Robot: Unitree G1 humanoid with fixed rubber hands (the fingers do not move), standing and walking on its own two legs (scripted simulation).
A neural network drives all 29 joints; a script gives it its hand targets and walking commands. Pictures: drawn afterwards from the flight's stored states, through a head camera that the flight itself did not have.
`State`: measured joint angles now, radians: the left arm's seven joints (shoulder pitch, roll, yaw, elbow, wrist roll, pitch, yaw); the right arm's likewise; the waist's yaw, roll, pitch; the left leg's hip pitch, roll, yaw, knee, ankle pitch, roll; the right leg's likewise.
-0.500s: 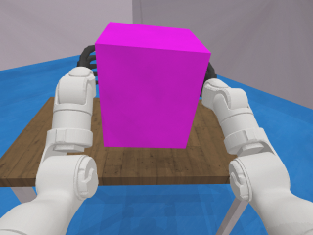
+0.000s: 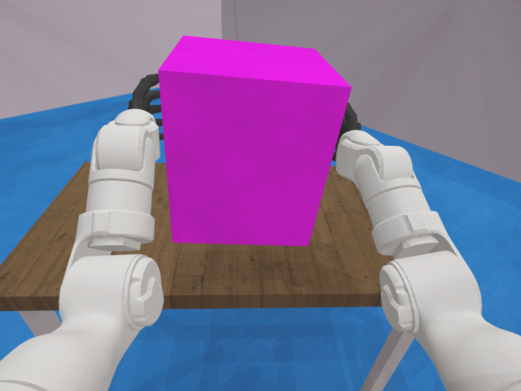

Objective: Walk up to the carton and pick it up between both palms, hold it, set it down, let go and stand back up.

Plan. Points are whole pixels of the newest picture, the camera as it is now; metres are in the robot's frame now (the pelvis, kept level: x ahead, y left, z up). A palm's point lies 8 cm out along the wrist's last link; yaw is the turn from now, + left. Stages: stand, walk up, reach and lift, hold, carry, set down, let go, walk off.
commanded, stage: hold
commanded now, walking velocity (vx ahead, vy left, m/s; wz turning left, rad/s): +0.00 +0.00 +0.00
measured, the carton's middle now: (246, 141) +0.40 +0.00 +0.25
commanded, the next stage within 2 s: set down in 0.74 s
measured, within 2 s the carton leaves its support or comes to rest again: neither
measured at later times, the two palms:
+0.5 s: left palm (142, 125) +0.38 +0.15 +0.29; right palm (346, 144) +0.37 -0.15 +0.26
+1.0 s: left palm (147, 121) +0.39 +0.14 +0.29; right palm (347, 144) +0.38 -0.15 +0.26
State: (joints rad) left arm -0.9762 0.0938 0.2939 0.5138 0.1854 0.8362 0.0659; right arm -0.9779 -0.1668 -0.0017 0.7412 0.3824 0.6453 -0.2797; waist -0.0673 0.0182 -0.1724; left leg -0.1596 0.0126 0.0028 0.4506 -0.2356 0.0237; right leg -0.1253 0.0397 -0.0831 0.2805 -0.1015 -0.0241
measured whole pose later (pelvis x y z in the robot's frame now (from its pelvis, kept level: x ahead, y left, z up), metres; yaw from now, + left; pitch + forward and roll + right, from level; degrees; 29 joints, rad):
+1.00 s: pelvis +0.00 +0.00 +0.00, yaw +0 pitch -4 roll -2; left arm -1.00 0.07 0.35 0.59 0.22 0.72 0.07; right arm -1.00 -0.12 -0.10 0.84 0.29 0.51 -0.23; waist -0.08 0.00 -0.15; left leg -0.13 0.00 0.00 0.42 -0.22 0.02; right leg -0.11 0.03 -0.08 0.29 -0.11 -0.02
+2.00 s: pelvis +0.02 -0.01 +0.00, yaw +2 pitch -3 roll -2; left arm -0.84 0.01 0.27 0.59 0.22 0.49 0.11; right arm -0.78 -0.06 -0.16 0.86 0.12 0.21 -0.13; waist -0.07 -0.02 -0.05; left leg -0.10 0.01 -0.03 0.39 -0.24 0.00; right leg -0.07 0.04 -0.11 0.27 -0.14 -0.03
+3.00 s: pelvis +0.03 -0.03 +0.00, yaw +0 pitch +6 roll -1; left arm -0.87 -0.05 0.38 0.86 0.25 0.24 0.14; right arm -0.81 -0.03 -0.46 1.01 -0.19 0.05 -0.03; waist -0.01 -0.01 -0.12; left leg -0.25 0.02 0.00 0.34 -0.19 -0.01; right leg -0.26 0.05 -0.08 0.27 -0.11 -0.05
